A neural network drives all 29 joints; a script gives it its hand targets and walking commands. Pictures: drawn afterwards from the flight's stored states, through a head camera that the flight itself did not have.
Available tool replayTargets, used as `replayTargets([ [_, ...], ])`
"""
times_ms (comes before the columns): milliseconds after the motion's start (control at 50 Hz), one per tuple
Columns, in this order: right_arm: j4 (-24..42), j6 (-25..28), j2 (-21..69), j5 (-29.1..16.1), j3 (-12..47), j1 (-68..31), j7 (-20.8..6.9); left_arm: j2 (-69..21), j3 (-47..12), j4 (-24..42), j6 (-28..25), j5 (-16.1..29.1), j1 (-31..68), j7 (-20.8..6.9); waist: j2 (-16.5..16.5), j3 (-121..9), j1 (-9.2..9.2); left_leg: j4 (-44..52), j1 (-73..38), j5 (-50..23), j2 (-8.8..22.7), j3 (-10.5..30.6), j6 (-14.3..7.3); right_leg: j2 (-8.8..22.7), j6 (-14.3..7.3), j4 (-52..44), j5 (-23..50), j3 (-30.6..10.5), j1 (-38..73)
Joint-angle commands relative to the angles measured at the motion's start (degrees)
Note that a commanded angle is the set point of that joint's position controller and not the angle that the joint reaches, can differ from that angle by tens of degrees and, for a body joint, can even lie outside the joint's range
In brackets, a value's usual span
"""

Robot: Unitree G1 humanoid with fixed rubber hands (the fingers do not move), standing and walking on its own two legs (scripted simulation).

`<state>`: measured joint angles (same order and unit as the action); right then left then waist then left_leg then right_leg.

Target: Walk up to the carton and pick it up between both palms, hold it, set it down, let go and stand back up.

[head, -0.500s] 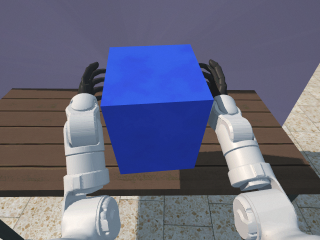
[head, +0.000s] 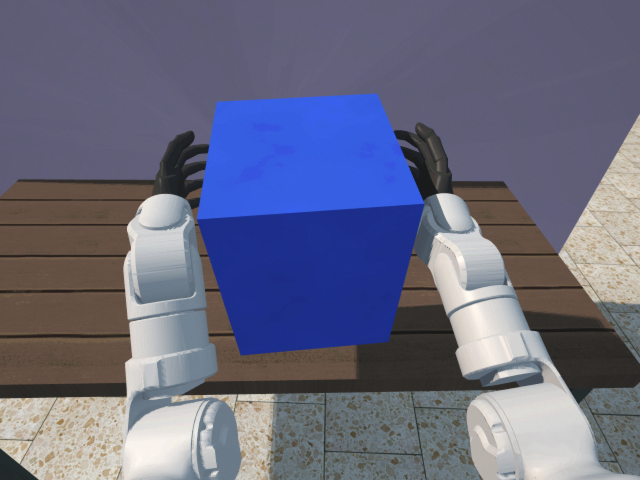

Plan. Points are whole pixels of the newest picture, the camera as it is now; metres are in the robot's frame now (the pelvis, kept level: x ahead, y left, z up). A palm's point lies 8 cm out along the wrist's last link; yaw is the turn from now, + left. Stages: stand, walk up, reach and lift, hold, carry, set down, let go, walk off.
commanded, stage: hold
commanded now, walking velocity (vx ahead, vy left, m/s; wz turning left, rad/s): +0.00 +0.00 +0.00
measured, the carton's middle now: (307, 228) +0.39 +0.00 +0.17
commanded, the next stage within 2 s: none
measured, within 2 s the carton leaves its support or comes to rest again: neither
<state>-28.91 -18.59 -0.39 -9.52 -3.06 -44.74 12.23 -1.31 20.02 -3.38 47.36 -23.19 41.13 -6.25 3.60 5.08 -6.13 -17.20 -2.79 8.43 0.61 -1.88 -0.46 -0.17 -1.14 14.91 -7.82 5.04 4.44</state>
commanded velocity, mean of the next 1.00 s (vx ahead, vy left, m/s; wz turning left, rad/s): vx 0.00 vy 0.00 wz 0.00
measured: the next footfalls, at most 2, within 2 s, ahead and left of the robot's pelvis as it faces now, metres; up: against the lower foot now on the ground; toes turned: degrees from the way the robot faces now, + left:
none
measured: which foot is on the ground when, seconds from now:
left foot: down 0.00-1.00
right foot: down 0.00-1.00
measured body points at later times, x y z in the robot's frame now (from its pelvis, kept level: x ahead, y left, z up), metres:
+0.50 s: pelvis +0.00 +0.00 +0.00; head -0.05 +0.03 +0.45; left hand +0.38 +0.16 +0.23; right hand +0.38 -0.14 +0.23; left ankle +0.03 +0.11 -0.75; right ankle +0.02 -0.10 -0.75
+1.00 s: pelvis +0.00 +0.00 +0.00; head -0.05 +0.03 +0.45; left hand +0.38 +0.16 +0.23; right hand +0.38 -0.14 +0.24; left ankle +0.03 +0.11 -0.75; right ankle +0.02 -0.10 -0.75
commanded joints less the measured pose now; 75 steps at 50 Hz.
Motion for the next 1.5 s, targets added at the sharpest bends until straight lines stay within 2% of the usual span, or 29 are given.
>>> replayTargets([
  [0, 11.39, 2.18, 26.72, -2.95, 17.67, -35.14, -5.76, -25.45, -21.94, 0.6, -2.46, 7.7, 29.83, -6.72, -3.57, -17.6, -0.17, 3.24, 0.86, -4.95, -1.56, -2.14, -0.19, -2.03, 2.95, -0.77, 4.15, 0.96, 4.94],
  [40, 10.49, 2.2, 27.24, -3.03, 17.74, -35.6, -5.94, -25.08, -21.27, 1.15, -2.68, 7.39, 30.79, -6.64, -3.33, -17.86, 0.69, 3.58, 1.54, -4.22, -1.44, -2.14, -0.6, -2.1, 3.01, -0.61, 3.36, 1.03, 5.17],
  [120, 10.89, 2.83, 27.59, -3.06, 18.0, -36.24, -5.98, -26.48, -22.11, 1.39, -2.97, 7.72, 31.09, -6.24, -4.07, -19.86, 0.21, 2.43, -0.23, -7.94, -1.5, -2.08, 0.01, -2.49, 3.0, -0.01, 6.6, 1.13, 5.76],
  [140, 10.25, 2.72, 26.85, -2.86, 17.23, -35.88, -6.03, -26.38, -21.95, -0.18, -2.79, 7.73, 30.42, -6.32, -4.23, -18.44, -0.35, 2.6, 0.14, -6.58, -1.47, -2.03, 0.04, -2.29, 2.8, -0.53, 5.23, 0.9, 5.04],
  [220, 8.8, 2.53, 27.36, -2.22, 16.68, -35.79, -6.46, -25.96, -21.26, -0.09, -2.89, 7.38, 31.61, -6.37, -3.35, -18.32, 0.11, 3.7, 1.61, -3.13, -1.31, -2.22, -0.68, -2.21, 2.92, -0.54, 2.96, 0.8, 4.68],
  [260, 8.78, 2.8, 27.56, -2.65, 17.14, -36.98, -6.41, -25.76, -20.61, -1.41, -2.97, 7.41, 31.05, -6.38, -2.95, -18.09, 0.71, 3.26, 1.11, -4.96, -1.59, -2.17, -0.73, -2.25, 3.03, -0.6, 4.73, 0.94, 4.9],
  [280, 9.15, 2.74, 27.95, -2.78, 17.17, -35.36, -6.08, -25.59, -21.11, -0.06, -3.25, 8.04, 31.26, -6.59, -2.18, -19.94, -0.63, 2.54, -0.41, -6.68, -1.99, -2.28, -0.56, -2.13, 3.49, -0.68, 7.72, 0.72, 5.99],
  [300, 10.97, 3.07, 28.01, -3.36, 18.42, -36.46, -5.78, -25.56, -21.28, 0.35, -3.13, 7.81, 30.03, -6.69, -2.57, -21.17, 0.14, 1.66, -1.24, -9.28, -2.11, -2.07, -0.41, -2.14, 3.47, -0.27, 10.57, 0.66, 7.07],
  [380, 13.68, 2.65, 27.81, -5.4, 21.11, -33.74, -4.43, -26.05, -23.32, 3.81, -2.99, 8.44, 28.02, -6.78, -4.17, -22.82, -1.06, -0.5, -3.36, -15.61, -2.6, -1.73, 1.04, -2.35, 3.79, 0.73, 17.76, 0.62, 9.0],
  [440, 11.72, 1.79, 26.49, -5.39, 20.23, -32.15, -4.52, -25.62, -22.79, 3.55, -2.47, 7.62, 27.96, -6.64, -4.85, -19.29, -0.73, 0.83, -2.59, -12.86, -2.1, -1.55, 1.34, -2.5, 3.29, 0.06, 12.09, 0.97, 6.72],
  [460, 10.82, 1.66, 25.93, -4.67, 18.78, -32.38, -4.79, -25.93, -23.43, 2.97, -2.25, 7.8, 28.78, -6.61, -5.77, -17.04, -1.41, 1.68, -1.36, -10.21, -1.78, -1.61, 1.64, -2.39, 2.93, -0.32, 8.7, 1.01, 5.01],
  [500, 10.85, 1.9, 26.49, -4.35, 18.47, -33.23, -5.58, -26.37, -23.77, 3.39, -2.48, 7.71, 29.9, -6.36, -6.36, -15.9, -0.64, 2.62, 0.24, -7.96, -1.48, -1.81, 1.27, -2.24, 2.54, -0.46, 5.32, 0.92, 4.03],
  [540, 13.71, 2.95, 27.14, -4.35, 18.48, -35.78, -5.93, -27.24, -25.51, 3.78, -2.9, 9.08, 30.52, -6.07, -5.8, -18.95, -0.81, 2.08, -0.3, -8.34, -1.2, -1.55, 0.97, -2.38, 2.5, -0.14, 5.95, 1.09, 4.0],
  [580, 11.81, 2.9, 27.18, -3.83, 18.15, -34.63, -6.25, -27.68, -25.72, 4.51, -3.42, 9.11, 31.5, -5.49, -6.42, -18.75, -1.02, 2.25, -0.74, -8.96, -0.95, -1.41, 1.26, -2.74, 2.3, 0.07, 4.98, 1.24, 3.89],
  [680, 11.02, 2.75, 27.15, -2.98, 18.13, -34.93, -6.28, -26.04, -23.04, 2.35, -3.35, 8.42, 30.88, -5.72, -3.28, -20.23, -0.34, 2.16, -1.03, -7.18, -1.52, -1.74, 0.07, -2.24, 3.19, -0.37, 6.39, 1.04, 4.72],
  [720, 10.33, 2.54, 26.87, -2.03, 17.25, -36.01, -6.15, -25.75, -20.8, -0.97, -2.69, 7.26, 29.47, -6.09, -1.79, -18.11, 0.41, 3.68, 0.65, -3.33, -1.54, -1.96, -0.97, -2.15, 3.25, -1.01, 3.52, 0.92, 4.61],
  [760, 10.77, 2.66, 28.21, -2.42, 17.58, -36.05, -6.0, -25.76, -21.34, 0.52, -2.98, 7.91, 30.71, -6.3, -1.12, -19.38, 0.27, 3.38, 0.8, -4.31, -1.62, -2.18, -1.1, -2.02, 3.51, -0.62, 5.7, 0.64, 5.48],
  [780, 10.18, 2.7, 27.8, -2.68, 18.25, -37.04, -6.03, -25.06, -20.19, -0.85, -2.92, 7.4, 30.66, -6.27, -0.97, -19.61, 1.47, 3.12, 0.6, -5.23, -1.79, -2.33, -1.35, -2.03, 3.49, -0.56, 6.6, 0.69, 5.88],
  [900, 9.07, 2.42, 27.83, -2.97, 17.83, -35.48, -5.47, -24.55, -19.79, -1.3, -2.65, 6.86, 30.18, -6.73, -2.04, -18.29, 0.18, 2.82, 0.48, -5.52, -2.26, -2.45, -1.16, -1.63, 3.62, -0.88, 8.57, 0.31, 5.93],
  [980, 12.27, 2.32, 28.05, -4.4, 19.97, -34.46, -4.4, -24.86, -21.64, 2.3, -3.04, 7.89, 29.78, -7.14, -2.98, -21.86, -0.8, 0.9, -1.53, -9.86, -2.61, -2.03, -0.38, -1.59, 4.16, 0.12, 15.1, 0.05, 7.63],
  [1000, 13.54, 2.46, 28.41, -4.61, 20.33, -35.09, -4.35, -25.2, -22.89, 3.46, -3.27, 8.63, 30.44, -7.05, -3.21, -22.56, -0.97, 0.84, -1.62, -9.59, -2.57, -1.88, -0.22, -1.6, 4.3, 0.19, 14.45, 0.29, 7.47],
  [1080, 8.75, 1.53, 27.06, -4.03, 18.37, -32.34, -5.09, -25.68, -22.09, 1.78, -2.69, 7.09, 29.72, -6.87, -5.65, -16.57, -0.9, 2.32, -0.24, -7.89, -1.85, -1.78, 0.72, -1.92, 3.22, -0.28, 8.49, 0.81, 5.22],
  [1100, 11.63, 2.16, 26.86, -4.39, 18.67, -33.27, -5.27, -26.4, -23.56, 3.69, -2.71, 7.87, 29.89, -6.79, -6.06, -19.31, -1.18, 1.81, -1.02, -9.47, -1.61, -1.6, 1.06, -2.29, 2.99, 0.05, 8.66, 0.9, 5.56],
  [1240, 10.48, 2.72, 25.91, -2.27, 16.13, -35.64, -6.37, -27.09, -23.66, 0.97, -3.14, 8.34, 32.04, -6.24, -5.17, -17.72, -1.42, 3.07, -0.01, -5.27, -0.8, -1.46, 0.8, -2.63, 2.51, -0.6, 2.74, 1.58, 3.25],
  [1300, 8.73, 3.06, 26.06, -1.88, 15.99, -35.65, -7.01, -26.29, -21.73, -0.55, -3.06, 7.2, 30.53, -5.97, -3.64, -17.04, 0.05, 3.62, -0.03, -4.68, -0.71, -1.72, -0.04, -2.75, 2.6, -0.77, 2.25, 1.54, 3.37],
  [1340, 11.68, 3.99, 27.54, -2.39, 17.3, -37.69, -7.01, -27.06, -23.1, 2.14, -3.68, 8.48, 32.24, -5.7, -3.42, -22.07, 0.3, 2.58, -0.68, -6.96, -1.09, -1.78, -0.3, -2.66, 2.77, -0.23, 4.8, 1.38, 4.65],
  [1360, 9.29, 3.76, 26.94, -2.01, 16.7, -36.97, -7.02, -26.72, -22.45, 0.79, -3.76, 8.24, 32.22, -5.49, -2.9, -20.0, -0.26, 2.56, -1.32, -7.73, -0.84, -1.66, -0.11, -2.84, 2.71, -0.37, 5.14, 1.54, 3.77],
  [1420, 10.97, 4.26, 27.21, -2.82, 18.43, -35.73, -6.63, -26.66, -22.4, 1.53, -3.72, 8.16, 29.89, -5.52, -2.29, -23.08, 0.37, 1.28, -3.61, -11.19, -1.25, -1.79, -0.34, -2.83, 2.73, -0.54, 9.0, 1.08, 5.08],
  [1480, 9.91, 3.54, 26.33, -2.95, 17.91, -34.88, -5.97, -25.72, -20.95, -0.94, -2.85, 6.99, 28.5, -6.14, -2.86, -19.85, 0.14, 1.85, -2.11, -9.18, -1.75, -2.01, -0.39, -2.27, 3.05, -0.92, 8.94, 0.71, 5.51],
])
